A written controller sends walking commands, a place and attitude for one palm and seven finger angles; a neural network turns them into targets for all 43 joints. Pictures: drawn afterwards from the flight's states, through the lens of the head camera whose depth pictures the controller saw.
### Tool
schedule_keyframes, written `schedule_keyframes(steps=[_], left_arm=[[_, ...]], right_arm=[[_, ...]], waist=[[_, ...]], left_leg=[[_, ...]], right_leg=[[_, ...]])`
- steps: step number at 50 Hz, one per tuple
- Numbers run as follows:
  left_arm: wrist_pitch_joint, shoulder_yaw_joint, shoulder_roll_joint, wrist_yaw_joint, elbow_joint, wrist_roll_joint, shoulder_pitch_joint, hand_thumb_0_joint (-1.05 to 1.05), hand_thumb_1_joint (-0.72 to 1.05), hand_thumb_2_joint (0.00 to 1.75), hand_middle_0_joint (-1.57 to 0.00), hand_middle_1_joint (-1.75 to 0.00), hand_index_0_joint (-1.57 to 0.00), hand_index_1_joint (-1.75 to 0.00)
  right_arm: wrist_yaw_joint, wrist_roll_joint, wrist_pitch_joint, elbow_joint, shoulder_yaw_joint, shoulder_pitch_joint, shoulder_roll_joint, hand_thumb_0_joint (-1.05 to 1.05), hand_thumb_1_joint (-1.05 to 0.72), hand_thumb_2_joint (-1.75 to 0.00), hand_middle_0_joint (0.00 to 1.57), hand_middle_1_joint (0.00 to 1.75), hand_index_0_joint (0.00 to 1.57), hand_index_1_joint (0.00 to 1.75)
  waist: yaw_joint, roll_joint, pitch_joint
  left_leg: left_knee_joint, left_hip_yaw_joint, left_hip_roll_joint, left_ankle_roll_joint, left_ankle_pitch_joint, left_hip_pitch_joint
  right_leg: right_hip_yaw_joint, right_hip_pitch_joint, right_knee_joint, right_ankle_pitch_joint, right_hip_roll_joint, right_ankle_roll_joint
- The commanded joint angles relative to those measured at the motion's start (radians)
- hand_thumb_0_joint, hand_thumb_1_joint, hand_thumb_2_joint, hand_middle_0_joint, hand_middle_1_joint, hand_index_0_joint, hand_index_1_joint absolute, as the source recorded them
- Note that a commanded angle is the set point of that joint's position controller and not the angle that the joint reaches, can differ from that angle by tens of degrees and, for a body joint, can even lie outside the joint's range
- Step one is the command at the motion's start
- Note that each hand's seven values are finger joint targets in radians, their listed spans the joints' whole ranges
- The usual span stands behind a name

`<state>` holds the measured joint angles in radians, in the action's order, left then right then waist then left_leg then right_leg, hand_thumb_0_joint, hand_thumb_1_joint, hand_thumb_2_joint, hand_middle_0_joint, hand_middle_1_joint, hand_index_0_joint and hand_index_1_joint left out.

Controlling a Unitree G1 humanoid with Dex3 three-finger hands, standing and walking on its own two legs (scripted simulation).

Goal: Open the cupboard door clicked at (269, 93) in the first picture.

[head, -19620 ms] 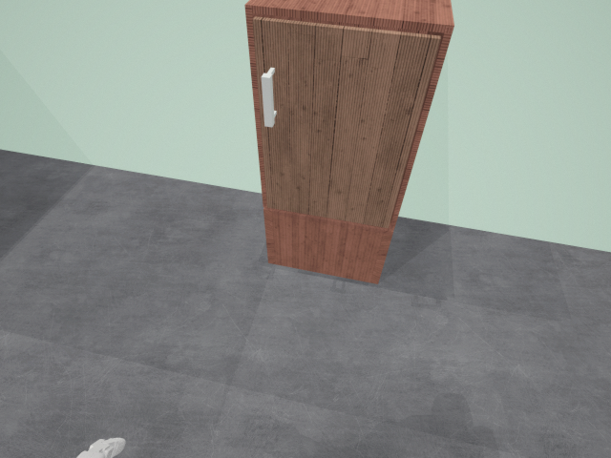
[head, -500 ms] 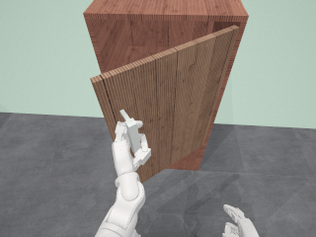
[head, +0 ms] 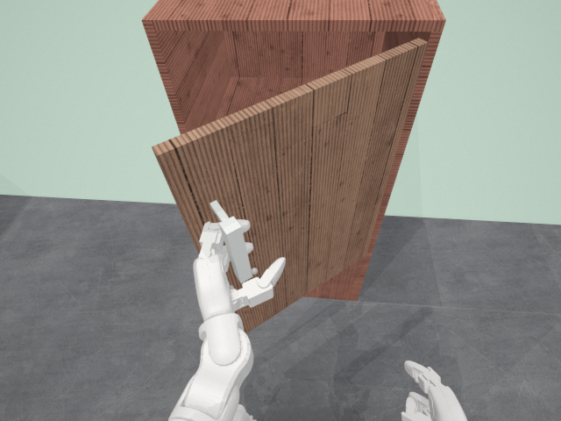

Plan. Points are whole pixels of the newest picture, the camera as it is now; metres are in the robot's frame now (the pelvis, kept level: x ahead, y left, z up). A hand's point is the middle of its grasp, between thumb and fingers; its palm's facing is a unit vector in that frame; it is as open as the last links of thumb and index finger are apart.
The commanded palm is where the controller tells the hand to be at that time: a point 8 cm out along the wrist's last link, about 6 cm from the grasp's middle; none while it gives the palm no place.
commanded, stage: open thumb and fingers to let go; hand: left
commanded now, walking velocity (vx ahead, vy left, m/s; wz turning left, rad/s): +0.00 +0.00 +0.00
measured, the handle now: (230, 242) +0.35 +0.09 +0.07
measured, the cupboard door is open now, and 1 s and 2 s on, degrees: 39 44 43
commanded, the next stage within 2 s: slide the hand sideways off the handle in 0.46 s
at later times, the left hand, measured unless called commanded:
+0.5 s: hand (253, 273) +0.31 +0.05 +0.06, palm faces +0.21 -0.98 -0.01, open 14.9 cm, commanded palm +0.26 +0.09 +0.06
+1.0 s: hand (257, 305) +0.26 +0.04 +0.05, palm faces -0.18 -0.98 +0.01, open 16.1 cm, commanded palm +0.24 +0.11 +0.06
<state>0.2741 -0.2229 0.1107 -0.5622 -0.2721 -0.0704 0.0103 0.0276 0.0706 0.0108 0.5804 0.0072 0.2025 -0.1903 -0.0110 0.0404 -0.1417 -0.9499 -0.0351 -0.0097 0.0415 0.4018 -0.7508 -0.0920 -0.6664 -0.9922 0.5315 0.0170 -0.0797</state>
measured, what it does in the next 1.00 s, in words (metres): stands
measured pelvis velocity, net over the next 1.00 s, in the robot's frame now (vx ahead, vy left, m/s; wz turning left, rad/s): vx -0.01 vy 0.04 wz -0.04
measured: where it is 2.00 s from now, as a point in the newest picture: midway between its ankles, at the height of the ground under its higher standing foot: outside the picture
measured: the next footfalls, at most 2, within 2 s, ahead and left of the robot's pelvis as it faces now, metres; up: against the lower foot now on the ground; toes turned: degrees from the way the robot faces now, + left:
none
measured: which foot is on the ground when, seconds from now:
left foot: down 0.00-1.00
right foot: down 0.00-1.00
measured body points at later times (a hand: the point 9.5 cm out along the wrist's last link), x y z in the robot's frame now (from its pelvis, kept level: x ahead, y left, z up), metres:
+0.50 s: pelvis +0.00 +0.02 +0.00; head +0.04 +0.01 +0.45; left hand +0.29 +0.10 +0.06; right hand +0.17 -0.20 -0.10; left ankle +0.04 +0.15 -0.68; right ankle -0.02 -0.06 -0.68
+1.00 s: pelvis -0.01 +0.04 -0.01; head +0.02 +0.03 +0.44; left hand +0.27 +0.10 +0.06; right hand +0.14 -0.19 -0.10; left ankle +0.04 +0.15 -0.68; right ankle -0.02 -0.06 -0.68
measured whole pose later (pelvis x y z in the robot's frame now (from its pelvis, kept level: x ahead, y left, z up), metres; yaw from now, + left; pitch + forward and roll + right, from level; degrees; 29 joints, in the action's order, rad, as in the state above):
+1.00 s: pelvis -0.01 +0.04 -0.01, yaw -2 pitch +10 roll +0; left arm 0.31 -0.30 0.01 -0.18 -0.17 -0.02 -0.07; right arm 0.03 0.02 0.03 0.47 -0.02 0.25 -0.20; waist -0.03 0.03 -0.12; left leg -1.01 0.01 0.00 -0.01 0.42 -0.77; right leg -0.04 -0.69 -1.03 0.52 0.01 -0.03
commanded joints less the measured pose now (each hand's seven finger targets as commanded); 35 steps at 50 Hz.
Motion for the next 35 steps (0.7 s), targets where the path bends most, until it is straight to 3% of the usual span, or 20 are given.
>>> schedule_keyframes(steps=[1,4,12,18,19,22,26,28,29,30,31,33,34,35], left_arm=[[0.063,-0.032,0.1,0.002,0.241,-0.018,0.238,0.0,-0.43,0.33,-0.3,-1.21,-0.3,-1.21],[0.06,-0.026,0.093,-0.002,0.245,-0.021,0.215,0.0,-0.5,0.3,-0.3,-1.2,-0.3,-1.2],[0.041,-0.026,0.107,-0.011,0.256,-0.016,0.18,0.0,-0.5,0.3,-0.23,-0.8,-0.23,-0.8],[0.029,-0.052,0.135,-0.02,0.266,-0.022,0.178,0.0,-0.5,0.3,-0.18,-0.5,-0.18,-0.5],[0.023,-0.044,0.128,-0.019,0.246,-0.022,0.151,0.0,-0.5,0.3,-0.18,-0.45,-0.18,-0.45],[0.021,-0.035,0.125,-0.026,0.263,-0.015,0.163,0.0,-0.5,0.3,-0.15,-0.3,-0.15,-0.3],[0.01,-0.049,0.151,-0.03,0.268,-0.016,0.153,0.0,-0.5,0.3,-0.15,-0.3,-0.15,-0.3],[0.008,-0.061,0.163,-0.037,0.264,-0.019,0.201,0.0,-0.5,0.3,-0.15,-0.3,-0.15,-0.3],[0.064,-0.28,0.028,0.185,0.27,-0.125,0.21,0.0,-0.5,0.3,-0.15,-0.3,-0.15,-0.3],[0.123,-0.183,-0.059,0.306,0.366,-0.079,0.247,0.0,-0.5,0.3,-0.15,-0.3,-0.15,-0.3],[0.152,-0.184,-0.087,0.382,0.361,-0.065,0.224,0.0,-0.5,0.3,-0.15,-0.3,-0.15,-0.3],[0.174,-0.191,-0.068,0.494,0.364,-0.004,0.203,0.0,-0.5,0.3,-0.15,-0.3,-0.15,-0.3],[0.168,-0.182,-0.054,0.521,0.367,0.037,0.205,0.0,-0.5,0.3,-0.15,-0.3,-0.15,-0.3],[0.155,-0.177,-0.025,0.529,0.346,0.08,0.208,0.0,-0.5,0.3,-0.15,-0.3,-0.15,-0.3]], right_arm=[[-0.009,-0.008,-0.053,-0.151,0.027,-0.058,-0.079,0.0,-0.9,-0.9,0.2,0.3,0.2,0.3],[-0.012,-0.009,-0.051,-0.152,0.028,-0.055,-0.077,0.0,-0.9,-0.9,0.2,0.3,0.2,0.3],[-0.01,-0.009,-0.048,-0.161,0.025,-0.052,-0.076,0.0,-0.9,-0.9,0.2,0.3,0.2,0.3],[-0.003,-0.01,-0.051,-0.169,0.022,-0.063,-0.075,0.0,-0.9,-0.9,0.2,0.3,0.2,0.3],[-0.004,-0.009,-0.052,-0.171,0.022,-0.062,-0.076,0.0,-0.9,-0.9,0.2,0.3,0.2,0.3],[-0.003,-0.011,-0.05,-0.174,0.02,-0.079,-0.073,0.0,-0.9,-0.9,0.2,0.3,0.2,0.3],[0.004,-0.013,-0.051,-0.177,0.019,-0.088,-0.071,0.0,-0.9,-0.9,0.2,0.3,0.2,0.3],[0.005,-0.012,-0.053,-0.172,0.017,-0.091,-0.074,0.0,-0.9,-0.9,0.2,0.3,0.2,0.3],[0.014,-0.019,-0.043,-0.152,0.016,-0.025,-0.116,0.0,-0.9,-0.9,0.2,0.3,0.2,0.3],[0.008,-0.028,-0.039,-0.18,0.036,-0.004,-0.113,0.0,-0.9,-0.9,0.2,0.3,0.2,0.3],[0.003,-0.033,-0.037,-0.194,0.033,-0.009,-0.114,0.0,-0.9,-0.9,0.2,0.3,0.2,0.3],[-0.004,-0.048,-0.044,-0.216,0.025,-0.015,-0.106,0.0,-0.9,-0.9,0.2,0.3,0.2,0.3],[-0.006,-0.058,-0.046,-0.229,0.022,-0.015,-0.107,0.0,-0.9,-0.9,0.2,0.3,0.2,0.3],[-0.011,-0.067,-0.051,-0.238,0.016,-0.031,-0.105,0.0,-0.9,-0.9,0.2,0.3,0.2,0.3]], waist=[[-0.03,-0.152,-0.258],[-0.02,-0.14,-0.272],[-0.015,-0.144,-0.27],[-0.017,-0.098,-0.25],[-0.008,-0.122,-0.236],[-0.005,-0.108,-0.239],[0.001,-0.098,-0.236],[-0.01,-0.091,-0.224],[-0.12,-0.156,-0.123],[-0.078,-0.094,-0.242],[-0.06,-0.067,-0.283],[-0.067,-0.042,-0.275],[-0.066,-0.044,-0.269],[-0.069,-0.046,-0.221]], left_leg=[[0.035,0.015,0.029,-0.057,-0.176,0.161],[0.035,0.016,0.027,-0.056,-0.199,0.169],[0.045,0.019,0.024,-0.054,-0.22,0.185],[0.045,0.02,0.02,-0.053,-0.22,0.205],[0.05,0.015,0.018,-0.052,-0.22,0.193],[0.051,0.018,0.02,-0.051,-0.207,0.198],[0.055,0.015,0.017,-0.05,-0.208,0.205],[0.053,0.01,0.017,-0.05,-0.196,0.204],[0.037,0.006,0.022,-0.075,-0.194,0.186],[0.027,0.008,0.025,-0.078,-0.22,0.211],[0.022,0.011,0.031,-0.081,-0.232,0.22],[0.023,0.008,0.027,-0.08,-0.21,0.241],[0.031,0.006,0.024,-0.079,-0.184,0.25],[0.043,0.002,0.022,-0.075,-0.129,0.242]], right_leg=[[0.125,0.12,0.21,-0.494,-0.056,0.09],[0.114,0.128,0.197,-0.511,-0.049,0.085],[0.087,0.127,0.188,-0.512,-0.037,0.078],[0.066,0.091,0.183,-0.459,-0.024,0.067],[0.063,0.097,0.185,-0.449,-0.021,0.065],[0.064,0.093,0.187,-0.426,-0.02,0.064],[0.047,0.075,0.178,-0.375,-0.009,0.053],[0.043,0.052,0.175,-0.342,-0.007,0.051],[0.082,-0.017,0.165,-0.413,-0.019,0.061],[0.092,0.04,0.15,-0.459,-0.025,0.053],[0.105,0.071,0.137,-0.504,-0.03,0.051],[0.096,0.049,0.141,-0.458,-0.026,0.051],[0.089,0.039,0.152,-0.399,-0.02,0.048],[0.077,0.009,0.17,-0.316,-0.013,0.049]])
